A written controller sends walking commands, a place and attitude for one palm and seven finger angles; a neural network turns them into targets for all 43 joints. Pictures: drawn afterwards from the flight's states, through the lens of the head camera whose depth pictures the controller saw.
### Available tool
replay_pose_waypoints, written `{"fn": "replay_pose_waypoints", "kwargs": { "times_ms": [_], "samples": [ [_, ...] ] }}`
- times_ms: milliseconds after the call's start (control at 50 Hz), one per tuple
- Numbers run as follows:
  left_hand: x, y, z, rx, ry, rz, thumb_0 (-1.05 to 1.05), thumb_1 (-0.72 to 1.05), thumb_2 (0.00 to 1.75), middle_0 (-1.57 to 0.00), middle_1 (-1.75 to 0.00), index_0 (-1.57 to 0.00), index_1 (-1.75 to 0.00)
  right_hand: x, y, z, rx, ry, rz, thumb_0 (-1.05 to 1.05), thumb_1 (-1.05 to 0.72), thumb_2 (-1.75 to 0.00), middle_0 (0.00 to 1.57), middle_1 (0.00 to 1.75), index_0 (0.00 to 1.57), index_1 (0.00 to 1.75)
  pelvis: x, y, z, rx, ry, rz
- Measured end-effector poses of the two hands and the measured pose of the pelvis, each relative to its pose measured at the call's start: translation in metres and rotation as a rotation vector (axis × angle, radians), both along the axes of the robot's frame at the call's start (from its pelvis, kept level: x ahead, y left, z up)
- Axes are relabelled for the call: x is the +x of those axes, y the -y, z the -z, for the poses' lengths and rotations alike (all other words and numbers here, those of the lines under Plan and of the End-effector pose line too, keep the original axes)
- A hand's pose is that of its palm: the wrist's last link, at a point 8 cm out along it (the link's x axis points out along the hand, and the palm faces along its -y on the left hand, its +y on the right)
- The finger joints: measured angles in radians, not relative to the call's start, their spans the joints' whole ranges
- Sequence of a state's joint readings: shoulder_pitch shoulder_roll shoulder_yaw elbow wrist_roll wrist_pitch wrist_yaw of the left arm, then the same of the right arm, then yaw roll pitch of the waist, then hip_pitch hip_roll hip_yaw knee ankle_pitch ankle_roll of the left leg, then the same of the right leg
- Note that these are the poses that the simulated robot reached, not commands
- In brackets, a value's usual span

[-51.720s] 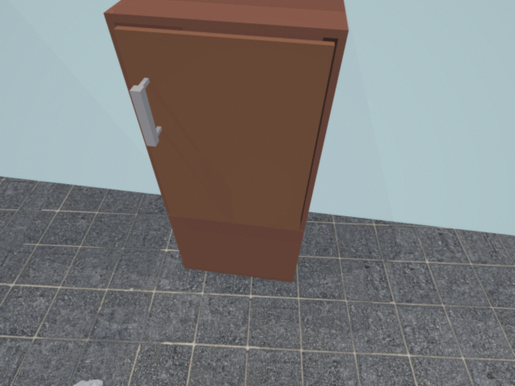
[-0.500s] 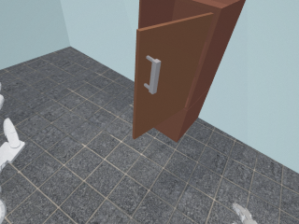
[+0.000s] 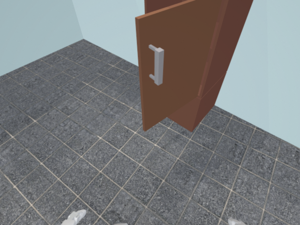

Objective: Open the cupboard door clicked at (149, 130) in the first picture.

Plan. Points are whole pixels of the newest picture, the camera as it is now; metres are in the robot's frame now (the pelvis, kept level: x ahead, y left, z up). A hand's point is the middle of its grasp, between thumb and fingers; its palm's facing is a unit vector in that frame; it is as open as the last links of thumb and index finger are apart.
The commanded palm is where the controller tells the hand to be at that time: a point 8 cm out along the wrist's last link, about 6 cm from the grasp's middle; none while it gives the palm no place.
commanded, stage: let the arm hang, fingers relaxed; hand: left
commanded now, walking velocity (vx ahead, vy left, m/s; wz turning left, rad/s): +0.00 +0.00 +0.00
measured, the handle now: (155, 65) +0.64 -0.01 +0.08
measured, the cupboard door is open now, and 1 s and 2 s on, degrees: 80 80 80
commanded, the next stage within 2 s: look to check the result in 0.88 s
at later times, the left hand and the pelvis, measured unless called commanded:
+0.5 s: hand out of the picture +0.01 +0.17 -0.15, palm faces +0.02 -0.98 -0.21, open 7.3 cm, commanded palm none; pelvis +0.03 +0.00 +0.02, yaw +0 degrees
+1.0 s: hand out of the picture +0.00 +0.15 -0.16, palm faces +0.05 -0.99 -0.16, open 7.3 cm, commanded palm none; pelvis +0.04 +0.00 +0.02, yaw +0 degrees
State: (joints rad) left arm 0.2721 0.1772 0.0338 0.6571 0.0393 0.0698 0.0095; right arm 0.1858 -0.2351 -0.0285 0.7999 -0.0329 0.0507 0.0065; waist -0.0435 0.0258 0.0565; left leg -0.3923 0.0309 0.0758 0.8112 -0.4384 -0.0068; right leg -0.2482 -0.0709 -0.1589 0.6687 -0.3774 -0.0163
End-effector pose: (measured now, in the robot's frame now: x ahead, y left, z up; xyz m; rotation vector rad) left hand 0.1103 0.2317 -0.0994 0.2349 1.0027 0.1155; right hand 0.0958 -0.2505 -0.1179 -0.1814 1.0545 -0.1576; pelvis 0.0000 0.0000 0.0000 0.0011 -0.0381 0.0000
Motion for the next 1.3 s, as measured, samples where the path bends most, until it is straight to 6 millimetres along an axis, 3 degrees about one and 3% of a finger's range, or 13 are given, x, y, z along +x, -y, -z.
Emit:
{"fn": "replay_pose_waypoints", "kwargs": {
  "times_ms": [40, 100, 200, 300, 400, 600, 1060, 1300],
  "samples": [
    [-0.031, 0.016, 0.033, -0.088, -0.134, -0.045, 0.00, 0.94, 0.90, -0.20, -0.30, -0.20, -0.30, -0.011, 0.002, 0.001, -0.037, -0.040, 0.001, 0.01, -0.91, -0.90, 0.20, 0.30, 0.20, 0.30, 0.004, -0.002, 0.005, -0.027, 0.000, -0.006],
    [-0.059, 0.005, 0.048, -0.091, -0.237, -0.114, -0.03, 1.02, 0.90, -0.21, -0.30, -0.20, -0.30, -0.036, 0.001, 0.000, -0.068, -0.163, -0.010, 0.01, -0.91, -0.90, 0.20, 0.30, 0.20, 0.30, 0.009, 0.002, 0.002, -0.023, -0.004, -0.007],
    [-0.099, -0.001, 0.036, -0.068, -0.390, -0.137, -0.02, 1.00, 0.90, -0.21, -0.30, -0.20, -0.30, -0.066, -0.005, 0.002, -0.036, -0.314, 0.016, 0.01, -0.91, -0.90, 0.20, 0.30, 0.20, 0.30, 0.019, 0.004, -0.011, -0.012, -0.029, -0.006],
    [-0.120, -0.001, 0.021, -0.031, -0.480, -0.137, -0.01, 0.95, 0.90, -0.20, -0.30, -0.20, -0.30, -0.076, -0.021, 0.009, 0.033, -0.360, 0.053, 0.01, -0.91, -0.90, 0.20, 0.30, 0.20, 0.30, 0.028, 0.003, -0.018, -0.002, -0.029, 0.004],
    [-0.118, 0.005, 0.017, -0.022, -0.491, -0.140, 0.00, 0.93, 0.90, -0.20, -0.30, -0.20, -0.30, -0.080, -0.039, 0.017, 0.090, -0.383, 0.059, 0.01, -0.91, -0.90, 0.20, 0.30, 0.20, 0.30, 0.032, 0.002, -0.020, 0.003, -0.017, 0.008],
    [-0.089, 0.030, 0.024, -0.068, -0.418, -0.124, 0.00, 0.92, 0.90, -0.20, -0.30, -0.20, -0.30, -0.087, -0.053, 0.020, 0.126, -0.408, 0.068, 0.01, -0.92, -0.90, 0.20, 0.30, 0.20, 0.30, 0.036, 0.002, -0.020, 0.009, -0.001, 0.008],
    [-0.115, 0.034, 0.026, -0.091, -0.473, -0.158, 0.00, 0.91, 0.90, -0.20, -0.30, -0.20, -0.30, -0.090, -0.046, 0.016, 0.097, -0.410, 0.075, 0.00, -0.91, -0.90, 0.20, 0.30, 0.20, 0.30, 0.035, 0.003, -0.021, 0.005, 0.000, 0.007],
    [-0.112, 0.032, 0.025, -0.085, -0.465, -0.150, 0.00, 0.91, 0.90, -0.20, -0.30, -0.20, -0.30, -0.087, -0.048, 0.016, 0.100, -0.403, 0.073, 0.00, -0.91, -0.90, 0.20, 0.30, 0.20, 0.30, 0.034, 0.002, -0.021, 0.006, -0.001, 0.010]
  ]
}}
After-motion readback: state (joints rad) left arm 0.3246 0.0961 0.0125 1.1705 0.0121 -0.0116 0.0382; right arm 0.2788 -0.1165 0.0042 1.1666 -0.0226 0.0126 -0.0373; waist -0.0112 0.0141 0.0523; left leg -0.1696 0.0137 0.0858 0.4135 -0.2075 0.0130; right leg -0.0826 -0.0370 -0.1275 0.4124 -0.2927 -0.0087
